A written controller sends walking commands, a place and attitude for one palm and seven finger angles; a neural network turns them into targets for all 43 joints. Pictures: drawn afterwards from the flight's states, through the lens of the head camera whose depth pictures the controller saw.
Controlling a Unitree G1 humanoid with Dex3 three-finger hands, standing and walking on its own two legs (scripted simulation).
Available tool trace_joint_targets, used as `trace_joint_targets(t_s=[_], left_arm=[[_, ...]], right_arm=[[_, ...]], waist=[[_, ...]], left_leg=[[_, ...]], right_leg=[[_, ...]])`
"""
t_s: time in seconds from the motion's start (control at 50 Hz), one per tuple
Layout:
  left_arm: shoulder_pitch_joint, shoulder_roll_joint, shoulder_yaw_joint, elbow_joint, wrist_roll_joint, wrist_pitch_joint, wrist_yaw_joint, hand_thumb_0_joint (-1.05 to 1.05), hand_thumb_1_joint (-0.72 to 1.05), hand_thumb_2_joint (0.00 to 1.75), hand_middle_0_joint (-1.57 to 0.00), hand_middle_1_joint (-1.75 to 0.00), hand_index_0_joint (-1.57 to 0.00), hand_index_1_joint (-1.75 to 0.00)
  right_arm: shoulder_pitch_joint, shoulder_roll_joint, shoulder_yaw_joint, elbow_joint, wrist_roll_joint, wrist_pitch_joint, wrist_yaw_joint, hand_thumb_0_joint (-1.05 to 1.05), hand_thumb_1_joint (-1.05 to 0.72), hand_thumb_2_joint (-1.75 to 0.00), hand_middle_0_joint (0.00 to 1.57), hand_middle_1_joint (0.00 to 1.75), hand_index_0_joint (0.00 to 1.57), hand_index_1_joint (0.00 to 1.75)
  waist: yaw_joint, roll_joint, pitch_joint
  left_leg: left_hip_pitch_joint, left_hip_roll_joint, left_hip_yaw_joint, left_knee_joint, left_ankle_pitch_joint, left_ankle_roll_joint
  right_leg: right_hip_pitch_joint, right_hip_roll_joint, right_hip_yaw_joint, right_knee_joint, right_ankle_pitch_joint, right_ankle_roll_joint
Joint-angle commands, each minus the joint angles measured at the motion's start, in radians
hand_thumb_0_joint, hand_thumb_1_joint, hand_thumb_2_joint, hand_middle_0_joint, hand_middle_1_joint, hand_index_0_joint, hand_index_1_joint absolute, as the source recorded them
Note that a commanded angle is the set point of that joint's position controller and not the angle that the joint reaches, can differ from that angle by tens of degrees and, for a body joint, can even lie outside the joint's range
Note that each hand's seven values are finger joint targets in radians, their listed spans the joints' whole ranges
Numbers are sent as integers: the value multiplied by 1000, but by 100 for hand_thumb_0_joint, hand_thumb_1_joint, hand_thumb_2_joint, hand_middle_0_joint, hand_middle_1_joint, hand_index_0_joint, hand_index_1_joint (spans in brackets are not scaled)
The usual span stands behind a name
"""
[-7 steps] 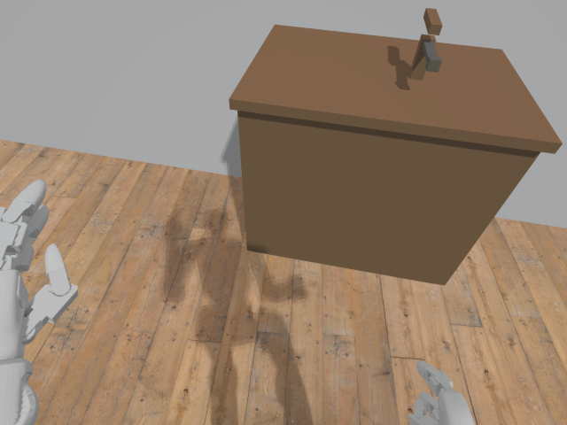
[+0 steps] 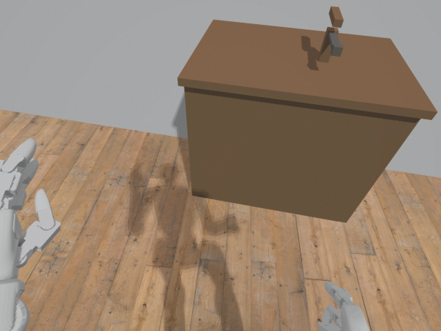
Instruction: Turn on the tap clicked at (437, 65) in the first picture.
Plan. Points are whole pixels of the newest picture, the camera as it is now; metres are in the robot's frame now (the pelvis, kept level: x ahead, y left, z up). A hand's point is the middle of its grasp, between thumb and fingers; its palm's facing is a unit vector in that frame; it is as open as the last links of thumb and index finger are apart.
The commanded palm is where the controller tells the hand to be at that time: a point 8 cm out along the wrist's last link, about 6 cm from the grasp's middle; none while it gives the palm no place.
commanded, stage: stand and wait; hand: left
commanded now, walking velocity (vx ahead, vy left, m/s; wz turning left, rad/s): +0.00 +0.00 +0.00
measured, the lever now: (336, 50) +0.90 -0.30 +0.13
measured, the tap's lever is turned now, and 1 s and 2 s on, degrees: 0 0 0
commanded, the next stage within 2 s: look at it before walking up in 0.12 s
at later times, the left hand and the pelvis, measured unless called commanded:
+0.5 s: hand (57, 233) +0.20 +0.23 +0.16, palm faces +0.41 -0.84 -0.36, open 7.4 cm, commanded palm +0.16 +0.27 +0.18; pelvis -0.01 -0.01 +0.00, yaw -2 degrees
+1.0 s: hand (105, 216) +0.23 +0.18 +0.16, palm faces +0.25 -0.87 -0.43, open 7.4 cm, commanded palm +0.19 +0.23 +0.18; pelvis -0.03 -0.01 -0.02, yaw -12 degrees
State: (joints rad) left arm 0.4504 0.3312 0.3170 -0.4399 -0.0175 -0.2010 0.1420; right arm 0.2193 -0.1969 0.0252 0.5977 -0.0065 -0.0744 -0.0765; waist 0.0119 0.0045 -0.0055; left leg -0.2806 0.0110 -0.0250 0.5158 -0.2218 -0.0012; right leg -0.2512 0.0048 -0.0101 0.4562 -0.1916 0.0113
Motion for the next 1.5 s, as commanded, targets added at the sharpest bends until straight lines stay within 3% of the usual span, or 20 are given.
trace_joint_targets(t_s=[0.0,0.36,0.6,0.84,0.9,0.94,1.0,1.04,1.08,1.1,1.12,1.14,1.16,1.18,1.26,1.38,1.42,1.44,1.46,1.48], left_arm=[[-63,158,95,-207,-1,-64,15,0,90,90,-20,-30,-20,-30],[-79,172,98,-210,1,-62,17,0,90,90,-20,-30,-20,-30],[-125,152,104,-230,-2,-51,22,0,90,90,-20,-30,-20,-30],[-31,197,180,-278,-22,-55,26,0,90,90,-20,-30,-20,-30],[-24,191,182,-280,-22,-60,24,0,90,90,-20,-30,-20,-30],[-7,193,195,-259,-26,-57,20,0,90,90,-20,-30,-20,-30],[-35,175,164,-257,-23,-60,15,0,90,90,-20,-30,-20,-30],[-108,162,130,-303,-26,-61,7,0,90,90,-20,-30,-20,-30],[-129,144,94,-260,-12,-54,5,0,90,90,-20,-30,-20,-30],[-169,158,94,-261,-4,-51,7,0,90,90,-20,-30,-20,-30],[-192,201,113,-258,4,-47,16,0,90,90,-20,-30,-20,-30],[-161,223,151,-208,-5,-28,27,0,90,90,-20,-30,-20,-30],[-179,205,127,-230,-12,-18,29,0,90,90,-20,-30,-20,-30],[-134,229,149,-242,-15,-30,30,0,90,90,-20,-30,-20,-30],[28,251,220,-265,-33,-74,24,0,90,90,-20,-30,-20,-30],[43,222,182,-290,-31,-85,20,0,90,90,-20,-30,-20,-30],[22,195,152,-255,-26,-79,17,0,90,90,-20,-30,-20,-30],[4,175,128,-247,-31,-85,9,0,90,90,-20,-30,-20,-30],[-26,175,135,-255,-31,-93,4,0,90,90,-20,-30,-20,-30],[-79,186,136,-270,2,-106,4,0,90,90,-20,-30,-20,-30]], right_arm=[[-92,-121,-47,-153,7,-50,-9,0,-90,-90,20,30,20,30],[-99,-122,-45,-155,7,-46,-10,0,-90,-90,20,30,20,30],[-96,-128,-63,-190,13,-34,4,0,-90,-90,20,30,20,30],[-104,-108,-67,-205,11,11,29,0,-90,-90,20,30,20,30],[-101,-119,-67,-212,13,19,23,0,-90,-90,20,30,20,30],[-123,-124,-72,-221,22,17,13,0,-90,-90,20,30,20,30],[-86,-112,-65,-204,17,-1,17,0,-90,-90,20,30,20,30],[-65,-123,-69,-203,21,-17,29,0,-90,-90,20,30,20,30],[-55,-131,-68,-199,21,-29,47,0,-90,-90,20,30,20,30],[-59,-131,-70,-204,24,-32,53,0,-90,-90,20,30,20,30],[-75,-112,-68,-217,20,-29,51,0,-90,-90,20,30,20,30],[-125,-115,-65,-218,7,-30,44,0,-90,-90,20,30,20,30],[-115,-109,-69,-211,10,-21,46,0,-90,-90,20,30,20,30],[-93,-109,-65,-206,9,-8,50,0,-90,-90,20,30,20,30],[-109,-90,-44,-190,-1,55,63,0,-90,-90,20,30,20,30],[-118,-103,-47,-189,4,32,64,0,-90,-90,20,30,20,30],[-75,-111,-47,-175,8,25,55,0,-90,-90,20,30,20,30],[-70,-120,-48,-179,9,17,42,0,-90,-90,20,30,20,30],[-86,-150,-57,-180,-5,15,32,0,-90,-90,20,30,20,30],[-84,-131,-66,-183,3,10,30,0,-90,-90,20,30,20,30]], waist=[[-7,42,-109],[-7,46,-81],[10,58,-79],[3,-65,-100],[7,5,-115],[17,133,-110],[17,225,-100],[12,180,-98],[14,125,-74],[15,13,-51],[13,-261,-46],[26,-326,-21],[19,-260,-35],[15,-189,-33],[13,-96,-188],[25,-153,-216],[-5,-111,-206],[-18,-1,-180],[-18,228,-136],[-13,255,-81]], left_leg=[[-50,45,-25,-115,61,8],[-54,47,-29,-136,-21,8],[-73,145,-8,-81,-202,22],[31,89,69,90,-215,-13],[63,165,9,-3,-152,19],[44,277,-46,-85,-152,60],[9,428,-59,-138,42,143],[19,390,85,-36,179,91],[-29,317,156,94,131,26],[-65,242,182,234,9,-7],[-194,100,205,444,-252,-57],[-285,29,120,622,-423,-76],[-250,55,24,689,-361,-74],[-275,65,-3,718,-289,-78],[-268,40,13,554,-188,-85],[-73,-3,88,119,-303,-42],[181,18,99,-122,-222,-3],[327,109,31,-220,-204,37],[426,347,-241,-306,-284,120],[335,486,-352,-318,-307,203]], right_leg=[[114,-39,44,-53,57,-11],[73,-38,52,-88,-58,-13],[-93,-20,159,67,-91,-28],[-267,-91,393,-14,-119,-87],[-276,-20,288,117,-76,-48],[-289,38,189,297,-115,-12],[-262,3,41,543,-308,32],[-195,-18,10,428,-257,31],[-72,-8,-20,240,-144,21],[-56,-48,84,99,5,-17],[-31,-204,404,-27,244,-102],[-71,-312,620,-117,348,-180],[-105,-307,650,-176,98,-168],[-81,-290,644,-176,-51,-182],[87,-178,415,-93,43,-170],[10,-148,482,-155,-183,-188],[-174,-72,425,-87,-285,-125],[-312,-1,338,63,-268,-79],[-527,105,178,347,-312,-20],[-588,55,61,613,-292,9]])
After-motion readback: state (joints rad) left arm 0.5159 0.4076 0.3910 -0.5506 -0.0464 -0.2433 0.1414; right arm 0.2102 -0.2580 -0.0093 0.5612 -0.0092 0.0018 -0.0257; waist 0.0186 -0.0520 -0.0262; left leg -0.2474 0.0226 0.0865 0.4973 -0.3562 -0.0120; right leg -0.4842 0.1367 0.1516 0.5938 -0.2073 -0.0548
